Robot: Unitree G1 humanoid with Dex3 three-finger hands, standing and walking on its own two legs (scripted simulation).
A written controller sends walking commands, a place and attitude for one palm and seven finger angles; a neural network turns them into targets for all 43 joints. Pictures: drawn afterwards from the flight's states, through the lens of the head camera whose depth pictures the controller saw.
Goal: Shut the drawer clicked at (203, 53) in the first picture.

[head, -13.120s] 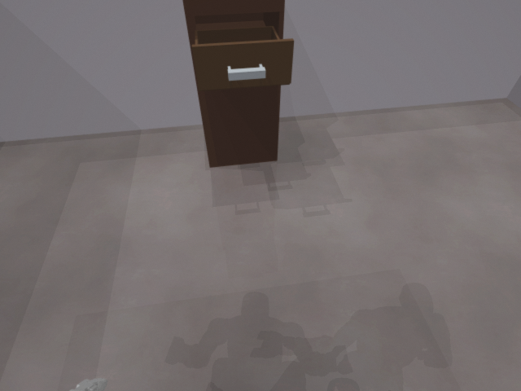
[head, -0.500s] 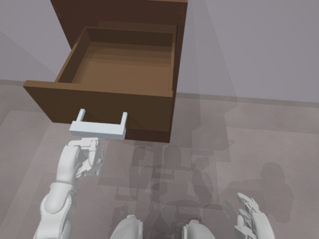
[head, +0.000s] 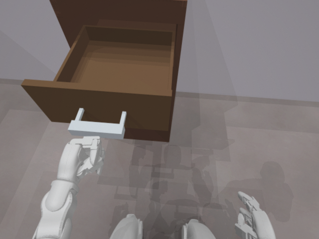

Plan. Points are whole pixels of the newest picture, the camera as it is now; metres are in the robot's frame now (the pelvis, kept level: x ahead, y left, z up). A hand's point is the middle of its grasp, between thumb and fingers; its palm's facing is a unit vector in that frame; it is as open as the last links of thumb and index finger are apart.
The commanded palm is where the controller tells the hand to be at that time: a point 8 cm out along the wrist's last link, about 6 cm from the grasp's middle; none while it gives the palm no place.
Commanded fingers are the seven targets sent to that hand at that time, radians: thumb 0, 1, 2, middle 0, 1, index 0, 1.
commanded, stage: push the drawer shut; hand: left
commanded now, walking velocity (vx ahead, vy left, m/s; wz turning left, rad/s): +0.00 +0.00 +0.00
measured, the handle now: (99, 121) +0.39 +0.17 +0.04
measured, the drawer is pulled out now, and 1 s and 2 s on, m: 0.29 0.19 0.06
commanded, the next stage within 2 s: none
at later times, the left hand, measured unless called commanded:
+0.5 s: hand (105, 142) +0.34 +0.15 +0.04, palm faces -0.08 -1.00 -0.05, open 3.2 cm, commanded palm +0.33 +0.20 +0.04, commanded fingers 0.00 0.90 0.90 -1.40 -1.60 -1.40 -1.60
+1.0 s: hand (111, 118) +0.41 +0.14 +0.04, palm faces -0.08 -1.00 -0.05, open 3.2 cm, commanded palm +0.39 +0.20 +0.04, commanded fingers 0.00 0.90 0.90 -1.40 -1.60 -1.40 -1.60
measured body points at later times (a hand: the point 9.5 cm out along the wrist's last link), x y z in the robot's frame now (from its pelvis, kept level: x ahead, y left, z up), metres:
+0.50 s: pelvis +0.00 +0.00 +0.00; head +0.08 +0.00 +0.44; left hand +0.34 +0.20 +0.04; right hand +0.14 -0.25 -0.10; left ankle +0.03 +0.10 -0.65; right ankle +0.01 -0.11 -0.65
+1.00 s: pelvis -0.01 +0.00 +0.00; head +0.09 +0.01 +0.44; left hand +0.41 +0.20 +0.05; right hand +0.08 -0.26 -0.12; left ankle +0.03 +0.10 -0.65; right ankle +0.01 -0.11 -0.65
